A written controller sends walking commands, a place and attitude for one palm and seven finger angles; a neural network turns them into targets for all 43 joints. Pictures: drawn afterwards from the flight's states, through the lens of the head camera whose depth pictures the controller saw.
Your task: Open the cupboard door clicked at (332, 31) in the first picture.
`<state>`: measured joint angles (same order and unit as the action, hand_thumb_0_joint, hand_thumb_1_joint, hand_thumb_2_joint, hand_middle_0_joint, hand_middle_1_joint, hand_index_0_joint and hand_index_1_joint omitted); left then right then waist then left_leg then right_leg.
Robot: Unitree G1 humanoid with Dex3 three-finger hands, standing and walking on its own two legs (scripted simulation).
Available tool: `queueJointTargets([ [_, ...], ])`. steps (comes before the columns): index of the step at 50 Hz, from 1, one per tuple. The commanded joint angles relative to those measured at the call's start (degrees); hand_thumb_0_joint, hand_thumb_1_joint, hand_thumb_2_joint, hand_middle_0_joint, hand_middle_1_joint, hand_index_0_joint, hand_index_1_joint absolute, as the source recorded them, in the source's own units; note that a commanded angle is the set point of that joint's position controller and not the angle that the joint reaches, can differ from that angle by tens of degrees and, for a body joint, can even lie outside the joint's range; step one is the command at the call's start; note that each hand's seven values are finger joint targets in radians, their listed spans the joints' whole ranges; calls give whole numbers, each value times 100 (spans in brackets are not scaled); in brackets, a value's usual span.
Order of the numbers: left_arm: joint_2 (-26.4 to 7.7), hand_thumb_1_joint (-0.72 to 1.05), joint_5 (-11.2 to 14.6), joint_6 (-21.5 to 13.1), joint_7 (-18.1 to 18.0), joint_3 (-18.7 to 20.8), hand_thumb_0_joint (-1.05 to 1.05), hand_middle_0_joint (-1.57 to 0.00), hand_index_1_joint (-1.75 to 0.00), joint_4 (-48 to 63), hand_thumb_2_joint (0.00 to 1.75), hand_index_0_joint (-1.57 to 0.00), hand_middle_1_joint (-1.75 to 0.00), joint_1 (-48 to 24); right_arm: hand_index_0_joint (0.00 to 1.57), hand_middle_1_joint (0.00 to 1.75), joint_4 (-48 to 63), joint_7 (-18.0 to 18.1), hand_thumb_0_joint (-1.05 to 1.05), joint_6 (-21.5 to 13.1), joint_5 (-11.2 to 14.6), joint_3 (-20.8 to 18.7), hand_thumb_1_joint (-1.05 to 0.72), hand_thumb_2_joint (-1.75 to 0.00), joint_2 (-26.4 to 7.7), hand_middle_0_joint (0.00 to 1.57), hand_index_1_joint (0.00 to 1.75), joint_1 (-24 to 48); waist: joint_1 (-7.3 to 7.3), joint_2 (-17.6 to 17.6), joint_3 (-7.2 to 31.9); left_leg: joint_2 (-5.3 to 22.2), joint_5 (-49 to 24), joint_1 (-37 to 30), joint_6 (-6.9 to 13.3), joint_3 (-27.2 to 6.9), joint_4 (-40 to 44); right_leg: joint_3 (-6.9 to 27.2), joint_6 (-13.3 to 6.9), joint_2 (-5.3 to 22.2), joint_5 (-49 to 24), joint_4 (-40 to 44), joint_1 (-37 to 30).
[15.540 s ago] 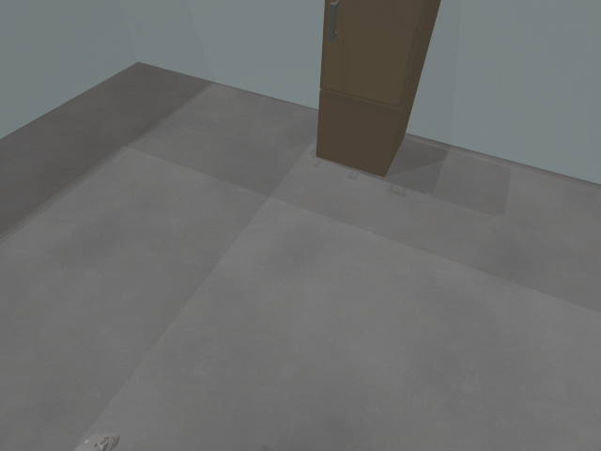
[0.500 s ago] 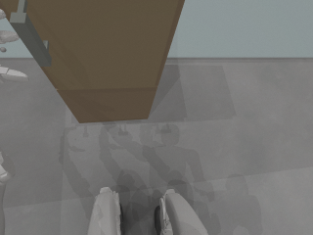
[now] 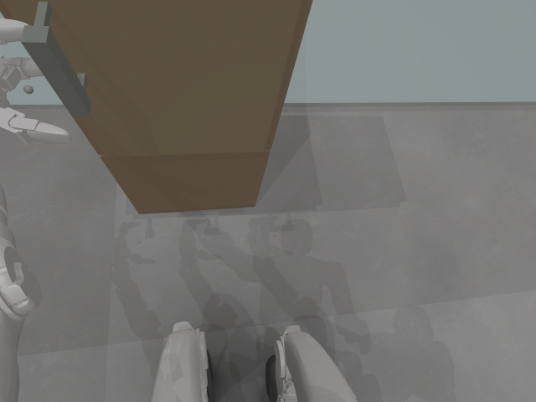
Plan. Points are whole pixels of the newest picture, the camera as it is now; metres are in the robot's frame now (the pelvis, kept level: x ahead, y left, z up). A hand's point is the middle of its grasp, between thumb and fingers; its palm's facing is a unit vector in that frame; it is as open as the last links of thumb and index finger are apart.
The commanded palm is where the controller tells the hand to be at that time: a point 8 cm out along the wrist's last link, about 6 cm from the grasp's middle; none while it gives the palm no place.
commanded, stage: slide the fingers in behind the handle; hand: left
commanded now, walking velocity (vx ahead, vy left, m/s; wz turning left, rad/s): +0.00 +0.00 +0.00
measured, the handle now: (63, 63) +0.56 +0.24 +0.07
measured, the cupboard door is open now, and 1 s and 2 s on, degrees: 0 0 0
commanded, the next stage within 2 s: close the thumb around the handle in 1.20 s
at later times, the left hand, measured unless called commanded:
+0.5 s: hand (60, 92) +0.51 +0.24 +0.07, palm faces +0.05 -1.00 -0.02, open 14.0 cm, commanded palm +0.50 +0.27 +0.07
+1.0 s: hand (79, 90) +0.52 +0.22 +0.07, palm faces +0.06 -1.00 -0.03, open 14.0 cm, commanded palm +0.50 +0.25 +0.07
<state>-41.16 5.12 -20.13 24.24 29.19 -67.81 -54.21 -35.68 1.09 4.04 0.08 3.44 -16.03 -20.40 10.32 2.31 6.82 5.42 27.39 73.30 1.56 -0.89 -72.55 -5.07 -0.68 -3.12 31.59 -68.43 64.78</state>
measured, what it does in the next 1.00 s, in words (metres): stands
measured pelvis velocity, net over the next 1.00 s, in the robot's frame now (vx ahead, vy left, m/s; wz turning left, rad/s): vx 0.00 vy -0.01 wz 0.01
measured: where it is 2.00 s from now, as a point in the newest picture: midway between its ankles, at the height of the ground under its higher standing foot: outside the picture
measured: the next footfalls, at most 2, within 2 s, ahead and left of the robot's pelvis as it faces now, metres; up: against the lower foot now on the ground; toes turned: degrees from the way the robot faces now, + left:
none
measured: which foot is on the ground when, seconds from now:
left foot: down 0.00-1.00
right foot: down 0.00-1.00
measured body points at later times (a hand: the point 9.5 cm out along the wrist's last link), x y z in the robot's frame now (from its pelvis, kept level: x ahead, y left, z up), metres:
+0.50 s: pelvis +0.00 +0.00 +0.01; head +0.15 +0.03 +0.43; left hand +0.50 +0.29 +0.08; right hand +0.02 -0.27 -0.10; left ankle +0.05 +0.10 -0.62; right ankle +0.00 -0.12 -0.62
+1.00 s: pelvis +0.00 -0.01 +0.01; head +0.16 +0.02 +0.43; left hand +0.51 +0.27 +0.07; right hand +0.02 -0.27 -0.11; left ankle +0.05 +0.10 -0.62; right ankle +0.00 -0.12 -0.62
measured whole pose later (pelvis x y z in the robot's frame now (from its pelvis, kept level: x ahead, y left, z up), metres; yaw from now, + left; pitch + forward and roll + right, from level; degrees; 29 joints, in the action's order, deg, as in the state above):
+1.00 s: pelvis +0.00 -0.01 +0.01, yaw +1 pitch +26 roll -4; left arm -31.7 4.7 -23.6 15.5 24.9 -67.2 -52.3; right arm -36.4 -0.2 4.1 -0.5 2.3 -15.0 -20.5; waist 9.8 2.8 7.7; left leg 4.9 27.4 70.1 1.0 -0.3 -71.0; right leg -4.4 -1.1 -2.7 32.2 -68.1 62.3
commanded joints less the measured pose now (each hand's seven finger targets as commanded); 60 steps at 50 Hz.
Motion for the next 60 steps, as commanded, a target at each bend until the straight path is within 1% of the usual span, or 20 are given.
queueJointTargets([
  [1, -1682, -50, 175, -363, -20, 170, 0, -30, -120, 1287, 30, -30, -120, -2199, 20, 30, 141, 80, 0, -71, -25, -428, -90, -90, -1169, 20, 30, -1129, 17, 1168, 3142, -154, -2245, -3636, 70, -467, 671, 236, -77, -127, -1690, 906, -411],
  [4, -1302, -50, 199, -417, -106, -30, 0, -30, -120, 1366, 30, -30, -120, -2194, 20, 30, 144, 43, 0, -84, -31, -439, -90, -90, -1118, 20, 30, -1099, 30, 1189, 3086, -157, -2256, -3790, 49, -493, 723, 206, -85, -132, -1651, 930, -320],
  [5, -1427, -50, 193, -418, -155, 109, 0, -30, -120, 1299, 30, -30, -120, -2088, 20, 30, 134, 54, 0, -72, -35, -452, -90, -90, -1136, 20, 30, -1118, 22, 1020, 3044, -151, -2236, -3733, 58, -491, 735, 205, -78, -130, -1651, 950, -377],
  [8, -1223, -50, 172, -485, -249, -33, 0, -30, -120, 1399, 30, -30, -120, -2237, 20, 30, 138, 42, 0, -98, -42, -453, -90, -90, -1104, 20, 30, -1096, 44, 1156, 2985, -169, -2144, -3748, 58, -483, 743, 217, -94, -124, -1574, 931, -280],
  [14, -1020, -50, 157, -573, -390, -157, 0, -30, -120, 1344, 30, -30, -120, -2251, 20, 30, 148, 23, 0, -94, -50, -451, -90, -90, -1076, 20, 30, -1062, 67, 993, 2926, -187, -2049, -3640, 60, -450, 778, 242, -73, -116, -1573, 965, -404],
  [16, -1198, -50, 154, -603, -423, 23, 0, -30, -120, 1351, 30, -30, -120, -2106, 20, 30, 152, 22, 0, -92, -58, -463, -90, -90, -1096, 20, 30, -1079, -14, 952, 3017, -188, -2069, -3643, 50, -446, 792, 250, -79, -117, -1601, 969, -527],
  [19, -854, -50, 174, -629, -432, -194, 0, -30, -120, 1317, 30, -30, -120, -2042, 20, 30, 154, 4, 0, -94, -50, -471, -90, -90, -1053, 20, 30, -1031, 23, 988, 2970, -198, -2075, -3670, 48, -417, 778, 257, -73, -116, -1638, 973, -458],
  [20, -865, -50, 167, -598, -452, -188, 0, -30, -120, 1181, 30, -30, -120, -2055, 20, 30, 137, 7, 0, -82, -41, -467, -90, -90, -1059, 20, 30, -1043, 68, 852, 2771, -193, -1943, -3555, 54, -418, 799, 244, -63, -118, -1544, 1004, -423],
  [24, -719, -50, 150, -623, -547, -271, 0, -30, -120, 1238, 30, -30, -120, -2182, 20, 30, 134, 0, 0, -88, -54, -477, -90, -90, -1044, 20, 30, -1049, 71, 938, 2885, -202, -1962, -3641, 49, -434, 801, 242, -71, -113, -1528, 981, -371],
  [26, -907, -50, 143, -655, -589, -153, 0, -30, -120, 1319, 30, -30, -120, -2321, 20, 30, 123, 10, 0, -96, -64, -470, -90, -90, -1053, 20, 30, -1062, 71, 852, 2953, -214, -1949, -3473, 72, -397, 758, 283, -54, -110, -1598, 972, -565],
  [30, -733, -50, 135, -731, -624, -194, 0, -30, -120, 1483, 30, -30, -120, -2147, 20, 30, 111, -26, 0, -99, -85, -501, -90, -90, -1011, 20, 30, -1077, -23, 1021, 3257, -215, -2322, -3777, 38, -410, 725, 264, -81, -113, -1872, 904, -616],
  [33, -552, -50, 166, -642, -650, -259, 0, -30, -120, 1224, 30, -30, -120, -1932, 20, 30, 118, -48, 0, -77, -62, -493, -90, -90, -995, 20, 30, -1071, 44, 723, 2922, -237, -2177, -3497, 78, -354, 731, 279, -63, -127, -1891, 967, -678],
  [35, -681, -50, 126, -594, -689, -253, 0, -30, -120, 1223, 30, -30, -120, -2139, 20, 30, 115, -23, 0, -55, -55, -484, -90, -90, -1018, 20, 30, -1071, 71, 731, 2848, -236, -2035, -3324, 84, -332, 736, 302, -38, -106, -1834, 970, -712],
  [39, -556, -50, 149, -772, -797, -243, 0, -30, -120, 1671, 30, -30, -120, -2181, 20, 30, 136, -57, 0, -90, -85, -521, -90, -90, -966, 20, 30, -1070, -34, 950, 3324, -248, -2354, -3730, 49, -355, 727, 299, -69, -112, -2036, 913, -798],
  [42, -502, -50, 101, -714, -842, -301, 0, -30, -120, 1306, 30, -30, -120, -2033, 20, 30, 106, -63, 0, -72, -68, -507, -90, -90, -968, 20, 30, -1051, 40, 727, 2909, -256, -2086, -3365, 74, -301, 721, 321, -43, -116, -1913, 967, -784],
  [46, -503, -50, 35, -683, -862, -365, 0, -30, -120, 1150, 30, -30, -120, -2159, 20, 30, 100, -58, 0, -62, -68, -498, -90, -90, -988, 20, 30, -1073, 97, 659, 2809, -259, -1950, -3295, 81, -322, 728, 322, -43, -107, -1783, 982, -698],
  [48, -357, -50, 77, -754, -838, -470, 0, -30, -120, 1343, 30, -30, -120, -2342, 20, 30, 103, -60, 0, -81, -81, -497, -90, -90, -962, 20, 30, -1075, 105, 863, 2932, -271, -2092, -3452, 78, -346, 707, 313, -67, -113, -1869, 931, -648],
  [49, -595, -50, 85, -768, -840, -257, 0, -30, -120, 1377, 30, -30, -120, -2281, 20, 30, 86, -48, 0, -79, -94, -521, -90, -90, -998, 20, 30, -1092, 50, 807, 3143, -246, -2187, -3511, 72, -340, 679, 326, -57, -107, -1958, 912, -739],
  [53, -432, -50, 127, -746, -771, -352, 0, -30, -120, 1286, 30, -30, -120, -2129, 20, 30, 100, -53, 0, -83, -74, -516, -90, -90, -981, 20, 30, -1089, 55, 774, 3086, -264, -2218, -3499, 82, -341, 683, 319, -64, -122, -1976, 919, -722],
  [60, -546, -50, 103, -691, -771, -340, 0, -30, -120, 1240, 30, -30, -120, -2255, 20, 30, 84, -43, 0, -75, -64, -491, -90, -90, -974, 20, 30, -1071, 74, 828, 2963, -256, -2087, -3353, 84, -313, 676, 337, -46, -117, -1925, 946, -751],
])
